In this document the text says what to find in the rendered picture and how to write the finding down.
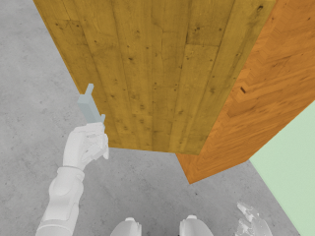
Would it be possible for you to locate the handle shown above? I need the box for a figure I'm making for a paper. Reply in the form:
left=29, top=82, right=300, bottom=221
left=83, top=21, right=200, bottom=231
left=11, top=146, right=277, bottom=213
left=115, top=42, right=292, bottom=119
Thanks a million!
left=77, top=84, right=105, bottom=130

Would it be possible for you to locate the robot left hand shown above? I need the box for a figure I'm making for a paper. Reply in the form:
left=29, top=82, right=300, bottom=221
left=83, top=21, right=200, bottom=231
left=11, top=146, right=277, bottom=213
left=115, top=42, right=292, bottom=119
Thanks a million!
left=63, top=122, right=109, bottom=171

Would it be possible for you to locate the robot left shin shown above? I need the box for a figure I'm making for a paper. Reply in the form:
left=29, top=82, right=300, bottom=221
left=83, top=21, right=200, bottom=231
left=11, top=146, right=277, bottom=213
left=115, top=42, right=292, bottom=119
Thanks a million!
left=125, top=217, right=135, bottom=221

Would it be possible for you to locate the robot right hand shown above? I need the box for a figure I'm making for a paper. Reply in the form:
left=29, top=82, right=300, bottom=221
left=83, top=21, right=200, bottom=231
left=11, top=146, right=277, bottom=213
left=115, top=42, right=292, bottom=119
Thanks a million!
left=235, top=202, right=273, bottom=236

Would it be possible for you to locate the cupboard door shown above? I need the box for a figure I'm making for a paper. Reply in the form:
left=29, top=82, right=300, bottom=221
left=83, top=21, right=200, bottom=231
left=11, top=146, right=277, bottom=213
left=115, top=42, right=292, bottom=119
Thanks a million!
left=32, top=0, right=276, bottom=155

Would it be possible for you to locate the right robot thigh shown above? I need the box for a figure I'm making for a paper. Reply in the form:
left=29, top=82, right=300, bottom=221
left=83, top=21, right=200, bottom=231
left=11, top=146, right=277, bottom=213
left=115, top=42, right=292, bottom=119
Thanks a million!
left=179, top=218, right=214, bottom=236

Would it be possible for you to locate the robot left forearm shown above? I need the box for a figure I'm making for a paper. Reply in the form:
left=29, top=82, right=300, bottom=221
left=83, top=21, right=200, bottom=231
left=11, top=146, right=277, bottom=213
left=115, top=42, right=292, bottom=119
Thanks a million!
left=35, top=165, right=85, bottom=236

